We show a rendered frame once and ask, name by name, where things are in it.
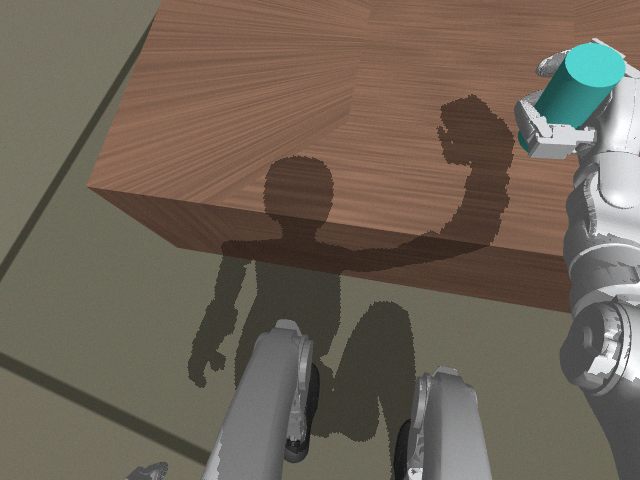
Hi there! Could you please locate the can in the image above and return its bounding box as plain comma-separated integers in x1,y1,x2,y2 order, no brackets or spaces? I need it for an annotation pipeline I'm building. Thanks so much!
518,43,626,153

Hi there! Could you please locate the right robot hand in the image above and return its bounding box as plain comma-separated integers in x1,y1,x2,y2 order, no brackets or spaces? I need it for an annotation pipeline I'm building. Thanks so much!
514,38,640,166

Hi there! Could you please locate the left robot foot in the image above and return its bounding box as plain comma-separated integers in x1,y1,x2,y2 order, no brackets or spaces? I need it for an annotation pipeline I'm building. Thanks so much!
284,363,320,463

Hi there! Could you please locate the left robot hand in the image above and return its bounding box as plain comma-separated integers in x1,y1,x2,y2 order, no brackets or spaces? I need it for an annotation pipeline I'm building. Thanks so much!
125,462,168,480

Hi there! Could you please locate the right robot arm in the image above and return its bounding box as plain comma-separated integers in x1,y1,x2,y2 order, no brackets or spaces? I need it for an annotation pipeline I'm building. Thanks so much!
560,151,640,480

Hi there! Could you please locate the right robot foot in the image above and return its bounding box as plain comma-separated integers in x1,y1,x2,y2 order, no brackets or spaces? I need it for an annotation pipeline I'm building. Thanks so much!
393,419,411,480

